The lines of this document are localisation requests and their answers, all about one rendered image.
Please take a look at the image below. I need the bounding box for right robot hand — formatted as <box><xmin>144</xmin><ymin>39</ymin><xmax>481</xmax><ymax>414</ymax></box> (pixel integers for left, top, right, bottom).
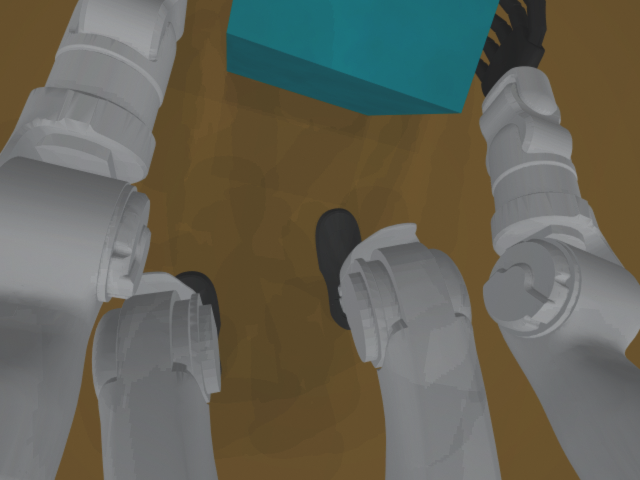
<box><xmin>475</xmin><ymin>0</ymin><xmax>547</xmax><ymax>97</ymax></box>

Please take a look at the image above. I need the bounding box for robot shin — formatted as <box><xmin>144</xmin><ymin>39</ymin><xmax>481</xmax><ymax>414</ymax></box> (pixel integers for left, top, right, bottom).
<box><xmin>338</xmin><ymin>223</ymin><xmax>472</xmax><ymax>327</ymax></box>
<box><xmin>92</xmin><ymin>272</ymin><xmax>196</xmax><ymax>399</ymax></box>

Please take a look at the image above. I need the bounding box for left robot upper arm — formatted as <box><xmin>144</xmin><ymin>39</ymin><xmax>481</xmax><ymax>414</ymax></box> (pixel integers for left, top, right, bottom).
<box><xmin>0</xmin><ymin>156</ymin><xmax>151</xmax><ymax>480</ymax></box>

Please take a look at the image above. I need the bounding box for right robot forearm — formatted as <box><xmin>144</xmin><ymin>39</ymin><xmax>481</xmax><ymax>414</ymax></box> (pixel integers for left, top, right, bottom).
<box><xmin>479</xmin><ymin>66</ymin><xmax>624</xmax><ymax>268</ymax></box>

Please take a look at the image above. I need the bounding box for left robot forearm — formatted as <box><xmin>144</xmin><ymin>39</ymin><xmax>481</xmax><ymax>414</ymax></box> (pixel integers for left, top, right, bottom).
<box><xmin>0</xmin><ymin>0</ymin><xmax>187</xmax><ymax>184</ymax></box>

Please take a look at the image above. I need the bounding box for robot left shin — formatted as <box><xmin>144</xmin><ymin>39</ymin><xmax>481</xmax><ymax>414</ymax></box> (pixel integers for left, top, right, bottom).
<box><xmin>92</xmin><ymin>272</ymin><xmax>196</xmax><ymax>399</ymax></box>

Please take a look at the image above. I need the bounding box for right robot upper arm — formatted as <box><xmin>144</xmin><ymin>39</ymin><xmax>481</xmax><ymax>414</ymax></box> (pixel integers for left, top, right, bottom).
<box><xmin>483</xmin><ymin>238</ymin><xmax>640</xmax><ymax>480</ymax></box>

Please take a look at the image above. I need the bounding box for carton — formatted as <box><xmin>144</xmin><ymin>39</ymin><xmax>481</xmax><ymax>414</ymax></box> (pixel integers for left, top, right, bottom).
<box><xmin>226</xmin><ymin>0</ymin><xmax>500</xmax><ymax>115</ymax></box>

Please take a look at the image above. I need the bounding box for robot right shin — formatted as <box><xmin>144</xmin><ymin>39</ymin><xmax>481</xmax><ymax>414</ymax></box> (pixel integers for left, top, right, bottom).
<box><xmin>338</xmin><ymin>223</ymin><xmax>472</xmax><ymax>327</ymax></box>

